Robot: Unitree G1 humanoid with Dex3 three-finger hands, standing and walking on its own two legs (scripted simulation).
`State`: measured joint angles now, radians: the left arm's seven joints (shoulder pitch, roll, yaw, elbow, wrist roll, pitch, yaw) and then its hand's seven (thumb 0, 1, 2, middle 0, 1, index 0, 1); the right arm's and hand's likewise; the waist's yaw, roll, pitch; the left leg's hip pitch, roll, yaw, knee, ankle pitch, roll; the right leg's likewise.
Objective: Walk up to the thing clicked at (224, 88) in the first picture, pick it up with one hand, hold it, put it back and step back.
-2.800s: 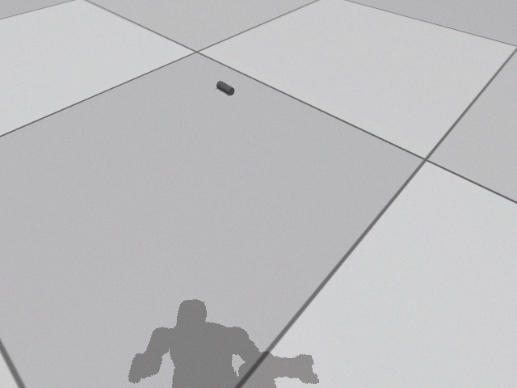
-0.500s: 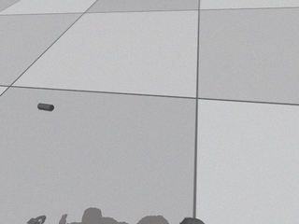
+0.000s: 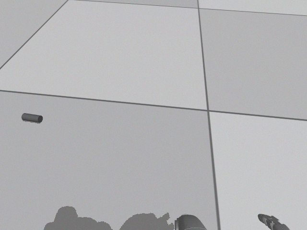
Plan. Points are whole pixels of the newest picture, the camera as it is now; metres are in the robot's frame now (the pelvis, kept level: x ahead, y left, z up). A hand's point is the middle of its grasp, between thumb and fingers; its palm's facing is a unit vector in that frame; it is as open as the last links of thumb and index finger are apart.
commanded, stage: walk up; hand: left
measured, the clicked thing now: (32, 117) +1.03 +0.92 -0.73
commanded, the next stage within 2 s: none
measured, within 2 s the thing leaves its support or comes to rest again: neither
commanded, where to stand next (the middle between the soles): +0.55 +0.73 m, yaw -11 degrees
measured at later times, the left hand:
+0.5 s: hand out of the picture +0.23 +0.46 -0.11, palm faces -0.06 -0.82 -0.57, open 7.4 cm
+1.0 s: hand out of the picture +0.40 +0.61 -0.13, palm faces -0.10 -0.82 -0.56, open 7.3 cm
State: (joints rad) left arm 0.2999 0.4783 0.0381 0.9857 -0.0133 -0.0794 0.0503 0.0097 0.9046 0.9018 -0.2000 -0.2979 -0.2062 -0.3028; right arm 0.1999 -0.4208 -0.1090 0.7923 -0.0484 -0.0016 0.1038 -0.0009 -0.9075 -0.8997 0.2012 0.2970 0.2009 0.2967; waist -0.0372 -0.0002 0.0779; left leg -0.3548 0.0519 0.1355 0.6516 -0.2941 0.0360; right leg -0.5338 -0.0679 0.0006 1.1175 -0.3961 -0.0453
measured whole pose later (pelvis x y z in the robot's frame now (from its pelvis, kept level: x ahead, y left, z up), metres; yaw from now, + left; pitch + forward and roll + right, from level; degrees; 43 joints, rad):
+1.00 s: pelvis +0.29 +0.32 -0.02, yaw -7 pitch -3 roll -2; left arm 0.28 0.40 0.03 0.88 0.00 -0.09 0.09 0.00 0.90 0.90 -0.21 -0.30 -0.21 -0.30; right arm 0.29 -0.44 -0.10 0.80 -0.06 0.10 0.07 0.00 -0.91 -0.90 0.20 0.30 0.20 0.30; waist -0.03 0.15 0.11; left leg -0.48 -0.01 -0.04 1.23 -0.50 0.00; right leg -0.41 -0.01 -0.13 0.73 -0.27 -0.05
